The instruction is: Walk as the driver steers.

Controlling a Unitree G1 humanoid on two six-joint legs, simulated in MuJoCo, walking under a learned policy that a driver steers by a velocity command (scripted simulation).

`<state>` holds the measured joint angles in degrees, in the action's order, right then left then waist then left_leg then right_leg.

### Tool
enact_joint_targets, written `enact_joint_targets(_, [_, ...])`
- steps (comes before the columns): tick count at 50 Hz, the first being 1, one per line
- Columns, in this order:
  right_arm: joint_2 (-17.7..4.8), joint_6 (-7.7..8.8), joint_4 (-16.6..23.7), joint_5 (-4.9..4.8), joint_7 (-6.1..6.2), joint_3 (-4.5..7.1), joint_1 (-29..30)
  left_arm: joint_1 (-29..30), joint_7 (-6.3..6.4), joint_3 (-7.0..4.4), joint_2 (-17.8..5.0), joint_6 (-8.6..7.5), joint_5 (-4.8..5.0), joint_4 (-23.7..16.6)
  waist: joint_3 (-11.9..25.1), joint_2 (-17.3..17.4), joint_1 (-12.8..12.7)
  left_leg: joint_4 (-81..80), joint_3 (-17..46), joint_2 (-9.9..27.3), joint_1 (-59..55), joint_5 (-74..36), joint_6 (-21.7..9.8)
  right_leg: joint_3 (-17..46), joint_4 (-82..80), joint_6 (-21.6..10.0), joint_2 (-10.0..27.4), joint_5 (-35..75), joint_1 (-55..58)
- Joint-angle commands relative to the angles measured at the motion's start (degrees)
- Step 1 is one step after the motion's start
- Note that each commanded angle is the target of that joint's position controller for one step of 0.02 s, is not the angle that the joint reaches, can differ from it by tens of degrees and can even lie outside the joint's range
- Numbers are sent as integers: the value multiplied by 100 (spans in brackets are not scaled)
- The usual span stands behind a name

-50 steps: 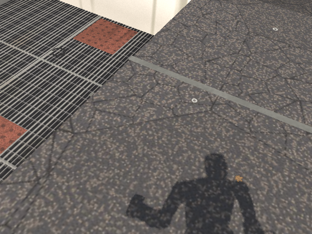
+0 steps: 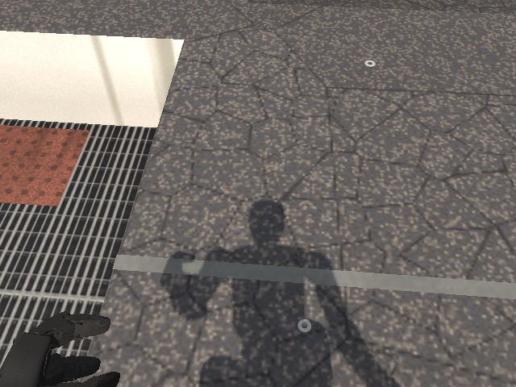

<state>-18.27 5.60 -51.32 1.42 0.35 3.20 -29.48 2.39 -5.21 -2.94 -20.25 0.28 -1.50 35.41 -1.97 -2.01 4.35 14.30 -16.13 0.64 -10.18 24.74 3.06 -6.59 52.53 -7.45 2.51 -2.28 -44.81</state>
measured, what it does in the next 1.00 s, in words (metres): walks ahead, turning right: right foot, then left foot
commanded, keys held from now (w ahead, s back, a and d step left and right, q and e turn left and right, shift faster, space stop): w+e+shift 0.46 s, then w+shift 0.24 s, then w+q+shift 0.30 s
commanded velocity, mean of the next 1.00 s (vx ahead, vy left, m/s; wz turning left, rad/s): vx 1.00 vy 0.00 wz -0.53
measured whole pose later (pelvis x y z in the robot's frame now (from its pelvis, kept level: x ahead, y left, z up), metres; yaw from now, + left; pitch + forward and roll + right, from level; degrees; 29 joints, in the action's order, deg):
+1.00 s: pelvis +0.82 -0.28 +0.00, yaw -29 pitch +2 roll +1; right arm -16.0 3.1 -48.9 -0.1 -1.3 2.4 -27.3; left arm -4.1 -0.8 0.7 -14.4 -4.5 -3.6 37.1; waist -1.8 0.4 5.3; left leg 68.0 2.8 2.1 15.9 19.5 -4.1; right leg -3.4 38.1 -2.0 1.0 -14.2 -26.1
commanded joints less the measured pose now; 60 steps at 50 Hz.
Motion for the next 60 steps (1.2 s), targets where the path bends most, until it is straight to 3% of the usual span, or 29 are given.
enact_joint_targets(1, [-926,67,575,-1,101,139,702,-441,-19,71,-99,-36,15,-131,-108,618,-871,442,26,1197,1038,-7785,-335,-596,-747,-282,-603,-121,1975])
enact_joint_targets(3, [-1238,-112,715,38,149,236,1032,-2244,107,-137,-541,-52,21,336,761,820,-1820,2720,200,1469,1311,-8533,-448,-279,-907,-615,-833,-554,3918])
enact_joint_targets(4, [-1195,-179,779,89,101,248,1116,-3274,250,-318,-811,-61,55,744,1221,496,-2125,4612,267,1274,2256,-6843,-454,166,-1213,-777,-880,-891,5441])
enact_joint_targets(5, [-556,-183,801,144,-19,124,1178,-2814,404,-475,-1117,36,255,733,823,-723,-1649,6911,312,111,3872,-735,-313,1269,-1528,-954,-309,-1333,5919])
enact_joint_targets(6, [-445,-71,1587,55,-46,23,768,-2339,387,-545,-1800,110,-1,374,1738,-1349,-938,8439,1274,-325,5912,541,-25,4551,-2500,-2171,998,-1077,7361])
enact_joint_targets(7, [-736,91,1728,78,-51,4,1430,-2568,476,-545,-1588,132,-17,260,1776,-210,-1328,8133,2036,-92,6439,51,-55,5406,-3561,-2157,1259,-2152,7181])
enact_joint_targets(9, [-682,119,1669,119,-27,-58,1702,-2290,546,-429,-1040,-39,16,481,224,611,-711,6839,2093,429,5932,-359,-80,4668,-3885,-1670,952,-1886,5082])
enact_joint_targets(12, [-508,-249,1583,322,-46,-120,1468,-1930,591,-239,-642,-323,64,452,-190,727,-131,5864,2030,710,4870,-18,160,3517,-3922,-1472,222,-970,3123])
enact_joint_targets(15, [-177,-320,2058,230,-119,-272,2498,-1883,548,-259,-666,-479,82,442,-551,558,-264,4136,1686,701,4198,-1061,274,2971,-4249,-1253,-268,-580,1918])
enact_joint_targets(17, [11,-298,2209,90,-153,-361,2890,-1979,502,-302,-701,-503,108,484,-419,350,-470,3078,1622,476,3495,-2363,204,2783,-4202,-953,-464,168,1824])
enact_joint_targets(21, [-319,-237,2235,-16,-125,-263,2865,-2309,490,-379,-853,-466,173,622,60,97,-657,1880,1733,88,2881,-2661,-73,3045,-3469,-550,-230,1851,3209])
enact_joint_targets(23, [-668,-201,2022,-26,-20,-86,1918,-2239,501,-430,-1119,-446,125,657,798,171,-112,1643,1753,-218,1691,-1643,-185,3011,-1968,-279,-317,3040,3646])
enact_joint_targets(24, [-881,-190,1751,-22,75,38,746,-1975,461,-410,-1130,-490,77,641,1294,234,593,1628,1629,-80,461,-1406,-275,2786,-673,-178,-453,2901,3227])
enact_joint_targets(25, [-1247,-154,1518,127,202,195,-461,-1858,467,-228,-464,-583,43,521,1861,809,976,1558,2654,980,-711,323,-468,2317,1221,-115,-745,940,2343])
enact_joint_targets(26, [-1714,-129,1506,297,177,284,-121,-2444,417,7,304,-633,311,173,2337,2720,163,180,6324,2465,-1465,1569,-1173,1718,2550,127,-1390,-2349,653])
enact_joint_targets(27, [-1272,-162,1640,249,84,303,613,-2427,480,81,9,-535,143,359,1685,1836,39,-51,6947,2373,-778,2561,-1401,1637,2965,28,-776,-1935,-16])
enact_joint_targets(29, [-487,-148,1513,165,-19,141,931,-1628,376,52,-185,-431,-72,305,545,268,-22,-48,5215,1883,681,1516,-1279,1466,2512,85,-330,-1360,142])
enact_joint_targets(33, [-299,40,908,39,-112,45,560,-1076,189,209,180,-285,-163,-81,-104,598,-286,-456,3633,1435,1686,-133,-1160,1603,1873,226,-101,-1460,54])
enact_joint_targets(36, [-481,113,769,5,-145,66,503,-295,136,282,63,-305,-144,-507,-383,570,-323,-954,2739,1269,1982,-1051,-1257,1429,742,353,-87,-774,-92])
enact_joint_targets(40, [-752,92,657,-125,-189,112,382,278,-35,406,137,-414,-60,-656,-449,593,-335,-1437,2109,993,2772,-2605,-1114,460,-1262,375,-58,296,2016])
enact_joint_targets(43, [-1159,39,530,-92,-159,200,183,-134,139,261,-208,-446,-93,-475,93,621,-598,-192,1973,1145,1758,-5074,-1024,434,-1796,283,-346,-480,2827])
enact_joint_targets(44, [-1246,-4,480,-66,-131,221,171,-1127,251,157,-361,-472,-106,-168,658,659,-1099,1134,1844,991,1778,-5833,-942,359,-1928,196,-578,-794,3906])
enact_joint_targets(45, [-1167,-13,520,-92,-126,196,222,-2171,373,25,-608,-500,-195,119,1230,623,-1601,2775,1788,719,2720,-4987,-846,673,-1886,132,-189,-926,5431])
enact_joint_targets(46, [-411,0,693,-34,-129,39,139,-3129,506,-132,-1102,-534,-332,230,2140,-528,-1686,5008,1709,255,3873,-1232,-860,2449,-2021,94,1477,-2970,6716])
enact_joint_targets(47, [-112,-29,972,-316,-141,-31,-248,-3019,560,-209,-1385,-473,-301,133,2899,-1523,-1323,6489,2065,-214,5031,274,-867,5171,-3388,-205,2525,-4536,7010])
enact_joint_targets(48, [-477,-112,963,-236,-119,51,305,-2523,568,-178,-992,-436,-233,142,1939,-803,-1203,6814,2075,103,5624,-390,-891,4855,-3691,-211,2212,-4580,6277])
enact_joint_targets(50, [-317,-176,914,-135,-202,28,774,-1919,517,-29,-299,-529,-170,254,600,-139,-810,6177,1994,483,5406,-1040,-793,3122,-3733,-101,1704,-2495,4711])
enact_joint_targets(54, [35,-510,984,-16,-354,15,1102,-1956,496,28,87,-730,57,621,-2,-322,-352,5744,1958,786,5272,-1187,-669,1432,-4272,87,1338,-855,3841])
enact_joint_targets(60, [34,-529,1515,-25,-560,-129,2522,-2068,541,3,17,-849,34,970,-527,4,-282,3851,1170,538,5074,-2870,-897,-583,-4727,441,781,1367,3813])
